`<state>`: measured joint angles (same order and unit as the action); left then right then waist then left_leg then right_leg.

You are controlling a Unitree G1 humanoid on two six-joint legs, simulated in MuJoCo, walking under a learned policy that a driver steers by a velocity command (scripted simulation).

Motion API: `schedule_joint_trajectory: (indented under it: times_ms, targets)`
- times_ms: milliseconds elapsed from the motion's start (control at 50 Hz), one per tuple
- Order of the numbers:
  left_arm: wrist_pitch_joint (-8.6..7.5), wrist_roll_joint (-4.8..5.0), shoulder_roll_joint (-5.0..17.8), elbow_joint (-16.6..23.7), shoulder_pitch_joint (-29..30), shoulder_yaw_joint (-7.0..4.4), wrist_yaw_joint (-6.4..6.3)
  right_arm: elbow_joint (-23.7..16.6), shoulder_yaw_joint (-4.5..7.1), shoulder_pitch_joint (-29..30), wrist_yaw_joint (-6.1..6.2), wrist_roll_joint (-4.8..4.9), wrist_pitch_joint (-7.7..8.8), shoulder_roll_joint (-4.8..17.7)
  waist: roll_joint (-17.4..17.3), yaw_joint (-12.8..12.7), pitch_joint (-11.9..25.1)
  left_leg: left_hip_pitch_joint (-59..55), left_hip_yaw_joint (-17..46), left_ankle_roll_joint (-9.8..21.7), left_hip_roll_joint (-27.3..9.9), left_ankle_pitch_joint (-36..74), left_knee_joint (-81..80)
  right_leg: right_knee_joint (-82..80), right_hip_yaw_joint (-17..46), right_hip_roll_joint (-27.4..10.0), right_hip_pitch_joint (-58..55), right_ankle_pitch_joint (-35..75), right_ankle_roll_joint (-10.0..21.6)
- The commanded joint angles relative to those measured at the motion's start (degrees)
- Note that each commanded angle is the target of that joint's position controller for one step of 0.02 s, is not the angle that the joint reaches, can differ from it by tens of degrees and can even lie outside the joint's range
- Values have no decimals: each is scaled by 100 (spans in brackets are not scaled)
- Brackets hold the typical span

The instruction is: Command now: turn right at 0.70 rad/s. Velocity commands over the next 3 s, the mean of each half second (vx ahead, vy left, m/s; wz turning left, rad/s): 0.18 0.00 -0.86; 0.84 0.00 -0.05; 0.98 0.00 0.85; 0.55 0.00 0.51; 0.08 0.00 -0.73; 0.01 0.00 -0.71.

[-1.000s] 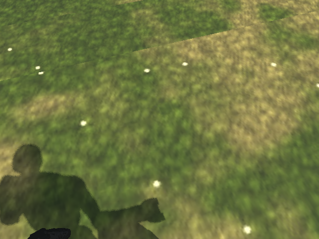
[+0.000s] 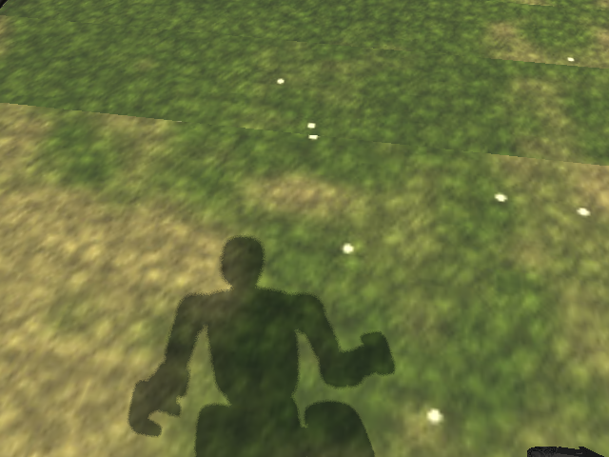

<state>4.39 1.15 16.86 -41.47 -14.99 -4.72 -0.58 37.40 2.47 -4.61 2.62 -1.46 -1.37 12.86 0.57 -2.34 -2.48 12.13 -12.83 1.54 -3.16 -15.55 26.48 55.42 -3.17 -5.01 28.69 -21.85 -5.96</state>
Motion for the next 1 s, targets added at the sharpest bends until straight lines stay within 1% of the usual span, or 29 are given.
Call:
schedule_joint_trajectory:
  times_ms: [20,100,120,140,160,180,200,220,240,260,280,320,340,400,480,500,540,600,640,660,680,700,720,740,780,860,940,960,1000]
  targets:
    - [-62,-17,372,781,399,-59,116,-249,409,54,-39,76,70,1145,-760,292,539,-657,841,1151,-1873,2322,-750,-514,-65,-154,53,-87,196]
    - [67,26,434,958,229,-155,194,-158,505,193,-171,260,100,1256,-760,101,636,-712,493,720,-1933,2508,-156,-1527,-352,22,-593,150,588]
    - [71,31,464,928,32,-206,171,-78,509,168,-194,316,83,1197,-634,-35,676,-506,255,457,-1777,2295,292,-2111,-426,190,-1076,635,750]
    - [37,-1,742,826,-367,-341,75,89,489,-149,-243,304,76,1021,-33,-151,760,-36,-65,82,-1328,1807,1249,-2758,-95,320,-1864,1668,1036]
    - [-26,-22,1653,884,-776,-596,-59,-148,408,48,-241,72,93,741,1738,-215,749,1855,-391,-513,-523,-896,3309,-3076,2015,-982,-3063,4709,1732]
    - [-213,-244,1848,1073,-594,-550,8,-519,352,575,-180,-18,133,680,1927,-200,1260,2955,912,-742,311,-2613,4596,-3373,3775,-1745,-3103,4563,2914]
    - [-373,-219,1559,1090,-486,-481,90,-477,423,785,-161,60,142,964,968,-346,1327,3218,1522,-647,203,-2397,4947,-3563,3336,-1657,-3192,3823,2857]
    - [-459,-126,1420,1032,-335,-427,58,-498,408,851,-130,146,185,904,712,-181,1016,3321,1684,-481,170,-1846,4803,-3580,2956,-1353,-3033,3288,2531]
    - [-456,-4,1275,1068,9,-388,6,-382,428,701,-73,109,206,939,290,41,824,3344,1795,-424,60,-1292,4476,-3529,2641,-1083,-2854,2992,2212]
    - [-410,72,1120,1151,365,-323,-57,-344,474,576,-35,54,208,1076,321,224,745,3177,1838,-414,41,-896,4190,-3519,2434,-917,-2598,2990,2034]
    - [-395,102,1029,1163,279,-288,-104,-241,490,310,-101,55,246,1095,388,290,1016,2853,1814,-392,103,-512,4036,-3707,2402,-720,-2500,1789,1983]
    - [-451,93,1014,1196,101,-256,-110,-163,470,249,-244,151,338,1025,438,208,955,2835,1782,-385,231,8,3360,-4217,2762,-596,-2439,-880,1989]
    - [-492,71,1080,1183,18,-260,-115,-185,466,379,-278,181,392,1026,534,170,755,2877,1806,-405,298,76,2981,-4388,2960,-610,-2357,-1304,2003]
    - [-572,34,1181,1096,-189,-270,-169,-188,437,638,-330,203,591,969,707,83,442,2744,1878,-496,452,312,1941,-4424,3018,-497,-2228,-1147,1964]
    - [-590,83,1183,1094,-241,-240,-168,-203,387,836,-397,255,773,883,915,10,259,2184,1848,-621,622,419,1151,-4208,3024,-258,-1768,-857,1929]
    - [-468,-340,1414,959,-330,-311,103,3,256,533,-482,-250,390,834,1222,-138,336,2038,1426,-688,588,225,1352,-4118,2856,127,-1700,-1074,1806]
    - [-406,-266,1248,1012,-288,-270,295,-231,231,823,-479,-119,222,858,1052,-200,89,1770,1417,-736,589,-36,1113,-4014,3131,197,-1270,-1094,1831]
    - [-502,-210,1123,1070,70,-199,291,-131,230,222,-403,43,334,992,938,164,201,447,1434,-456,404,269,532,-3903,3405,-1,-751,-975,1751]
    - [-620,-242,732,973,84,-46,199,261,306,-1058,-294,-101,488,1193,341,741,512,-1161,1419,-134,208,49,137,-2858,2944,250,-198,-692,1563]
    - [-727,-245,267,1023,170,103,186,398,397,-1909,-228,-275,580,1636,-898,1120,821,-1888,2913,65,-808,-1644,-525,-716,2017,912,311,-286,1347]
    - [-783,-85,157,1322,153,146,144,441,543,-2011,-294,-307,565,2252,-2078,880,771,-2169,6149,506,-1742,-3589,-1794,630,1470,1612,1804,-804,1156]
    - [-758,-213,485,1110,172,127,106,386,461,-1602,-371,-202,539,1764,-834,661,187,-1892,6245,743,-1797,-3616,-1700,1356,1656,1226,2311,-267,1170]
    - [-768,-345,631,1003,271,101,164,350,373,-1424,-405,-72,532,1449,-473,526,94,-1722,5409,789,-1480,-3084,-1411,1425,1400,923,2318,221,1111]
    - [-792,-457,767,951,374,87,232,389,309,-1459,-434,-38,550,1251,-362,474,177,-1553,4728,765,-1142,-2576,-1362,1205,1067,596,2079,493,1010]
    - [-793,-603,672,1051,788,144,308,622,217,-1833,-426,42,621,1067,-728,555,-30,-1151,4203,869,-660,-1834,-1648,687,806,334,1765,716,762]
    - [-803,-482,396,1301,1503,343,393,917,251,-2337,-333,85,637,1080,-712,681,-265,-994,3845,1178,-474,-298,-1859,-392,448,355,1647,874,472]
    - [-868,-369,182,1532,2221,492,433,1121,318,-2523,-303,89,576,1197,-933,811,-254,-485,3517,1143,-347,1358,-1764,-1783,68,729,430,1097,434]
    - [-883,-341,203,1527,2178,486,405,1166,321,-2525,-304,113,571,1203,-956,742,-177,-353,3494,1089,-408,1950,-1664,-1989,62,791,-70,1264,477]
    - [-914,-322,462,1262,1391,363,270,1167,351,-2315,-313,161,605,1367,-821,262,309,-31,3252,825,-363,3835,-807,-2357,100,975,-1706,1264,647]
